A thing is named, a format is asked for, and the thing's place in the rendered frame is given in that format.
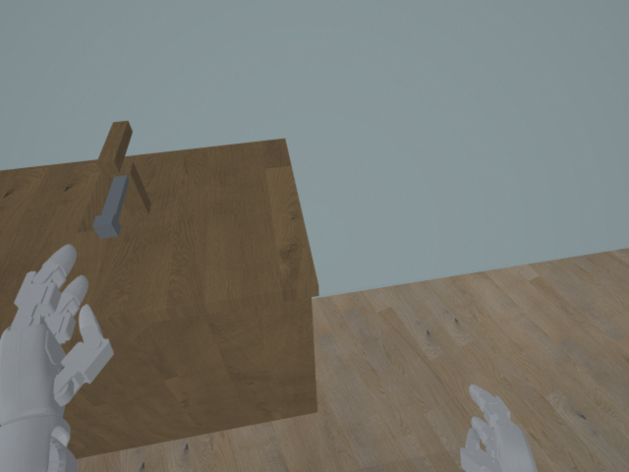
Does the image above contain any robot left hand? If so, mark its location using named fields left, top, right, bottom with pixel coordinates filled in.
left=0, top=244, right=114, bottom=426

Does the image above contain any robot left forearm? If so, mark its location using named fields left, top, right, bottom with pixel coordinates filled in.
left=0, top=413, right=78, bottom=472

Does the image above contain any robot right hand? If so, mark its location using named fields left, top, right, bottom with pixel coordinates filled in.
left=460, top=384, right=538, bottom=472

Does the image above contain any counter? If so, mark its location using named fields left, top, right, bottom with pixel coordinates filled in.
left=0, top=121, right=319, bottom=459

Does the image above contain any tap lever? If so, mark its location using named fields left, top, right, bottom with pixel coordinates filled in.
left=92, top=175, right=130, bottom=239

